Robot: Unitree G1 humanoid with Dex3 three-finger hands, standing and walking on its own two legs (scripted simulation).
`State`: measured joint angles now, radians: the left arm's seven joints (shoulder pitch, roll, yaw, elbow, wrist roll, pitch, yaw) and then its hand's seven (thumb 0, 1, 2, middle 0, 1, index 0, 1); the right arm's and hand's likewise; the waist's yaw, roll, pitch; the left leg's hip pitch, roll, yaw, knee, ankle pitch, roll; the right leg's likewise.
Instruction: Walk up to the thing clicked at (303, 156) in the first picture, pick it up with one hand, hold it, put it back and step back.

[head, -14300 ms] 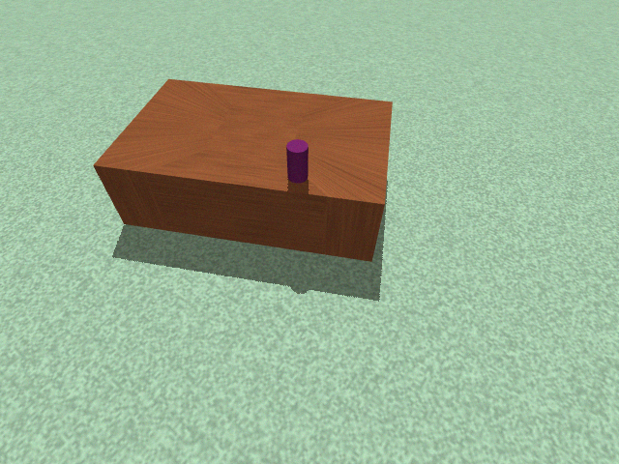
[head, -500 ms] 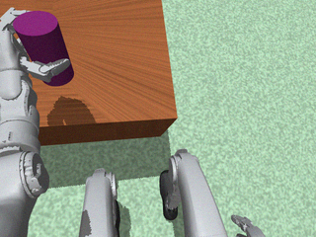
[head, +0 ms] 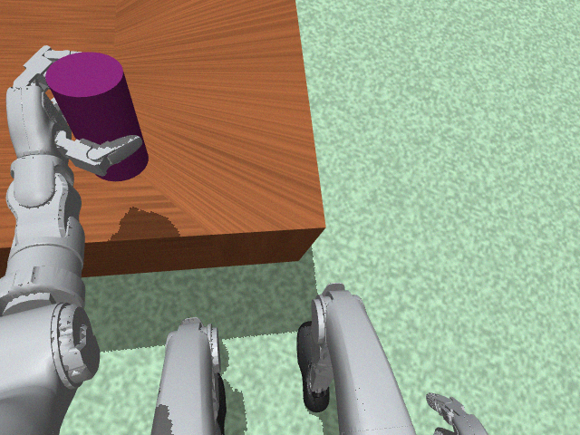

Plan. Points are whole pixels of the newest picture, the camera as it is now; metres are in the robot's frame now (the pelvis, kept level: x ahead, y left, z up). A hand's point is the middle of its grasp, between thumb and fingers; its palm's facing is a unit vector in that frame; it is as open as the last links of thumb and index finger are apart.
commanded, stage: lift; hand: left
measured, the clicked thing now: (104, 122) +0.52 +0.16 +0.00
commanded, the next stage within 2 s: hold in 1.52 s
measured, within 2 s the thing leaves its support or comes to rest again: neither
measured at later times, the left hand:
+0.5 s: hand (47, 111) +0.46 +0.17 +0.12, palm faces +0.11 -0.99 -0.03, open 11.3 cm
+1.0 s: hand out of the picture +0.42 +0.16 +0.19, palm faces +0.11 -0.99 -0.04, open 11.3 cm
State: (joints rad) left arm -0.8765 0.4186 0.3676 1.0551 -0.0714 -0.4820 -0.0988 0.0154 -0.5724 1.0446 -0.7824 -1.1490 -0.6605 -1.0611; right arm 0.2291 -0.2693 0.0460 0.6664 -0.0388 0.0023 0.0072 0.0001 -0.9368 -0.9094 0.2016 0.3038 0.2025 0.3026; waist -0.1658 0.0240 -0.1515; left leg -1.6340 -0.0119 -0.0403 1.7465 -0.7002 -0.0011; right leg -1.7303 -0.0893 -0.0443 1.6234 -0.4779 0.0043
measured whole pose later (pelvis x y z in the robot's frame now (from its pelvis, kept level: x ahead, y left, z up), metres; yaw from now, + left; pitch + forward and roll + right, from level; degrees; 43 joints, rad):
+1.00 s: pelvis +0.04 +0.00 +0.16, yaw +0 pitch +15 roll -1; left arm -0.29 0.21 0.15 0.56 -0.14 -0.39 0.00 0.02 -0.58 1.06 -0.79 -1.14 -0.67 -1.06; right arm 0.23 -0.24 -0.01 0.67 0.00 -0.03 -0.03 0.00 -0.92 -0.90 0.20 0.30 0.20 0.30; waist -0.04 0.01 -0.09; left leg -0.81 0.02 -0.02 1.10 -0.55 -0.01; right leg -0.91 -0.05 -0.06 1.02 -0.37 0.01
